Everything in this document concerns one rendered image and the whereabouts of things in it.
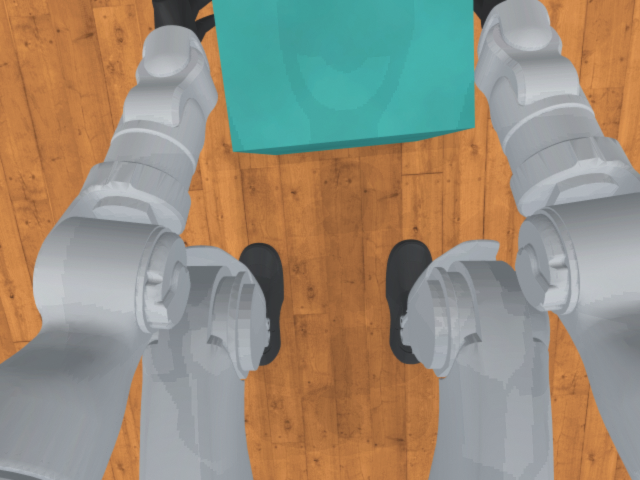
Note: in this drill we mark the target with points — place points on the robot right hand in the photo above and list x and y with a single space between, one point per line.
482 8

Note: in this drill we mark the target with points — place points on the left robot forearm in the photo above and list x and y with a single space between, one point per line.
146 174

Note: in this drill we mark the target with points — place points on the robot left hand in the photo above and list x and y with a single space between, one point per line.
183 13

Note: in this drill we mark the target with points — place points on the left robot upper arm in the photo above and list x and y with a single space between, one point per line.
103 287

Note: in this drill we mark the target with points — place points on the right robot upper arm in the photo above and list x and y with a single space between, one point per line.
581 260

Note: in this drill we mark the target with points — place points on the right robot forearm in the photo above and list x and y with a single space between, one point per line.
547 128

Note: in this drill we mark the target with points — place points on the robot left thigh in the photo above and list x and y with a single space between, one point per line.
192 424

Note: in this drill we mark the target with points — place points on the left robot foot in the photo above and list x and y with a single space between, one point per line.
264 263

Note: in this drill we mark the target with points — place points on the carton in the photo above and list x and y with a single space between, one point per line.
313 75

